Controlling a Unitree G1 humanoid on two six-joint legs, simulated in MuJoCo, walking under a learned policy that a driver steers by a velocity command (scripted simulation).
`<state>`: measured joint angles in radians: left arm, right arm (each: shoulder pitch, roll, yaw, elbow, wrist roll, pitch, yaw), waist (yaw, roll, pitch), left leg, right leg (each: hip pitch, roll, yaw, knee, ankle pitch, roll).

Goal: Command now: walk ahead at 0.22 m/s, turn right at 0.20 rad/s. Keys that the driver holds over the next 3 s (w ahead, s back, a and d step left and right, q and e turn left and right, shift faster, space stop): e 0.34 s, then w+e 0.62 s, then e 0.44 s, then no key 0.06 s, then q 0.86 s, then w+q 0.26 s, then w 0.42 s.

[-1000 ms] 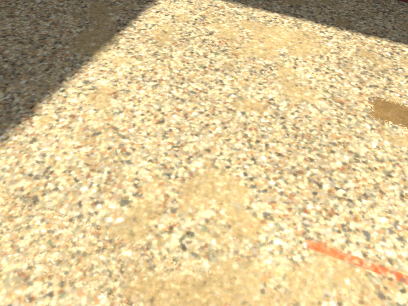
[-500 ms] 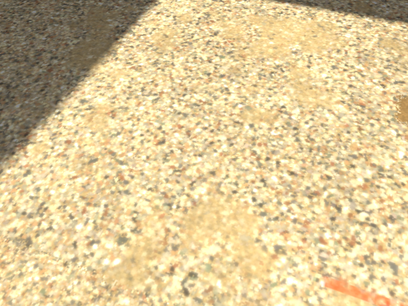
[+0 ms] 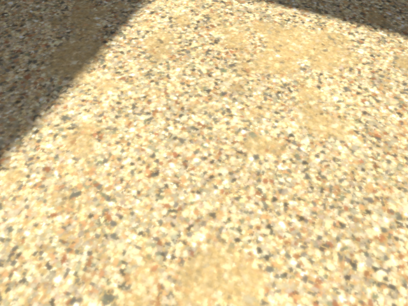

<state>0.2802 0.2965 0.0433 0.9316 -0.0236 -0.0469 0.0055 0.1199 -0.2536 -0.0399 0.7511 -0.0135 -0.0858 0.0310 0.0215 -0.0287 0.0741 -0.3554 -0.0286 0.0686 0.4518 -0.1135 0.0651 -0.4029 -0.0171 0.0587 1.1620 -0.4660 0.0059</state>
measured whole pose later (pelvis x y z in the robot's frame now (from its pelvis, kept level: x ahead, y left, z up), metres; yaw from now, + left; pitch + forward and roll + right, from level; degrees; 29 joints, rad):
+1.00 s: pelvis +0.31 -0.07 +0.01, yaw -32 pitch +2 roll +1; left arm 0.28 0.32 0.09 0.69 -0.03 -0.02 0.01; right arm 0.24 -0.26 -0.07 0.86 -0.01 -0.10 0.01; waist -0.03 -0.06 0.00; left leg -0.16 -0.02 0.06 0.36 -0.23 0.02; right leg -0.58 -0.04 0.07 1.11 -0.30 -0.01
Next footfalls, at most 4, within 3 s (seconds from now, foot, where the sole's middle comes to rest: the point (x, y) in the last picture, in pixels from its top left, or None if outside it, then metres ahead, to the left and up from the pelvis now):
0.36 right None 0.15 -0.15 -0.77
0.80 left None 0.39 0.02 -0.77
1.26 right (314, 303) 0.46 -0.33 -0.77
1.66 left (254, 252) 0.62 -0.15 -0.77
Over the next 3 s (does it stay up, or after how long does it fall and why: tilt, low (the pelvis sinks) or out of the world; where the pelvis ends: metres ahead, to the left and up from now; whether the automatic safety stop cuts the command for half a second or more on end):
stays up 0.70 -0.23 0.00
